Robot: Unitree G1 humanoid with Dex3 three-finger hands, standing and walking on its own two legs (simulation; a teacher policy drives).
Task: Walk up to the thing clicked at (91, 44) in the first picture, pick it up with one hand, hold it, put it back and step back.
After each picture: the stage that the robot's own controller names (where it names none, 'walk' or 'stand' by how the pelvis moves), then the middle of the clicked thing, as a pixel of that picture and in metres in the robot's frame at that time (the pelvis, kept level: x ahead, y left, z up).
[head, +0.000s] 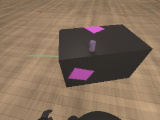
stand; (92, 46) +0.80 +0.02 -0.06
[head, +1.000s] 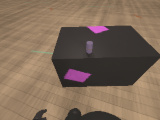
walk; (89, 47) +0.72 +0.08 -0.02
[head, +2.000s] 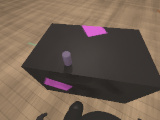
stand; (67, 58) +0.46 +0.25 -0.02
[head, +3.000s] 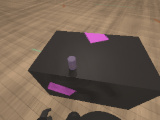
stand; (72, 63) +0.48 +0.19 -0.04
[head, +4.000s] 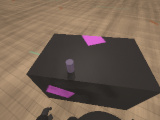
stand; (70, 66) +0.47 +0.20 -0.06
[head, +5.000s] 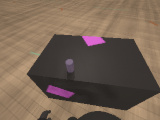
stand; (70, 66) +0.47 +0.21 -0.06
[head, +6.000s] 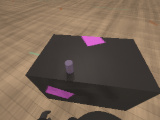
stand; (69, 66) +0.46 +0.21 -0.06
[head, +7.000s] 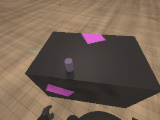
rise first; (69, 65) +0.46 +0.21 -0.06
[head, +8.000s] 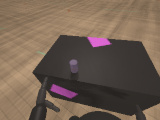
rise first; (74, 66) +0.47 +0.20 -0.05
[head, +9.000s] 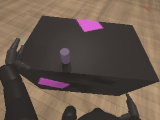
go down; (65, 56) +0.48 +0.18 -0.01
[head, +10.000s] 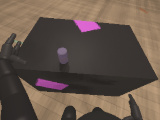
go down; (63, 56) +0.49 +0.19 +0.00
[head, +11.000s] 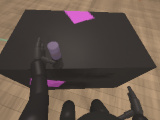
close in; (54, 51) +0.49 +0.20 +0.04
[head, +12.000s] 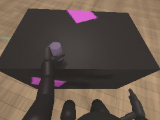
close; (57, 51) +0.48 +0.19 +0.04
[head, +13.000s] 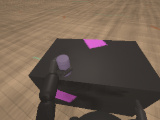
lift; (64, 65) +0.31 +0.18 +0.17
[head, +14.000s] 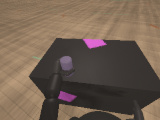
hold; (67, 66) +0.33 +0.17 +0.15
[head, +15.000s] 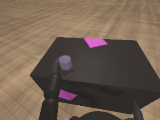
hold; (66, 65) +0.33 +0.17 +0.15
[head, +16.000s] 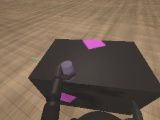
hold; (68, 71) +0.32 +0.16 +0.11
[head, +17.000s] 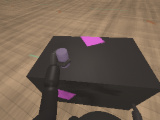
crouch; (63, 58) +0.38 +0.19 +0.15
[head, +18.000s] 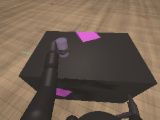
lower; (62, 47) +0.47 +0.19 +0.15
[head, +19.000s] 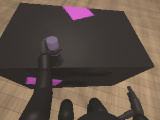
lower; (53, 46) +0.51 +0.20 +0.05
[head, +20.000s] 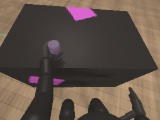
lower; (55, 50) +0.48 +0.20 +0.04
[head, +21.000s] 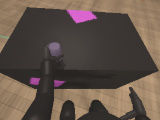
lower; (56, 52) +0.48 +0.20 +0.04
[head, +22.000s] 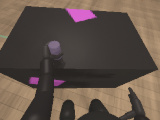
lower; (55, 50) +0.48 +0.20 +0.04
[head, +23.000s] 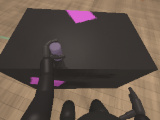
open; (56, 52) +0.48 +0.19 +0.04
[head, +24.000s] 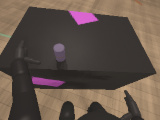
sink last; (59, 53) +0.47 +0.18 +0.02
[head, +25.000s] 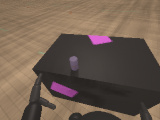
sink last; (74, 63) +0.48 +0.20 -0.01
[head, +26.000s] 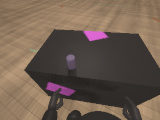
stand; (71, 62) +0.47 +0.19 +0.00
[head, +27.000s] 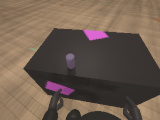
stand; (70, 61) +0.47 +0.19 +0.01
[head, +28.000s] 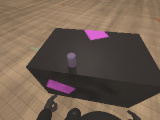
stand; (71, 60) +0.48 +0.19 +0.00
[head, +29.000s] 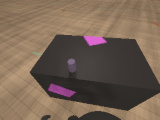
stand; (72, 65) +0.48 +0.19 -0.06
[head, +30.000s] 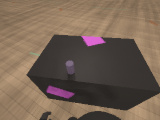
stand; (70, 67) +0.46 +0.20 -0.06
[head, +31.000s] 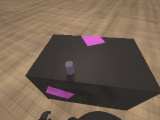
stand; (69, 68) +0.45 +0.20 -0.06
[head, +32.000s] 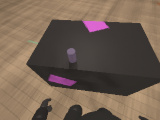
walk; (71, 55) +0.50 +0.18 -0.04
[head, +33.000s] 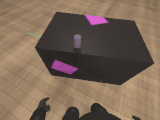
walk; (77, 41) +0.67 +0.17 -0.04
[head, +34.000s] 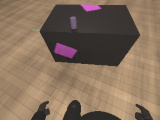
walk; (73, 23) +0.95 +0.29 -0.02
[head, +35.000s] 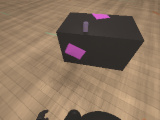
stand; (85, 27) +1.09 +0.16 -0.04
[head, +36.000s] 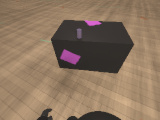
stand; (79, 33) +1.07 +0.20 -0.06
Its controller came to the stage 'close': yes
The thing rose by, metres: 0.20
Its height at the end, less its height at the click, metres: +0.00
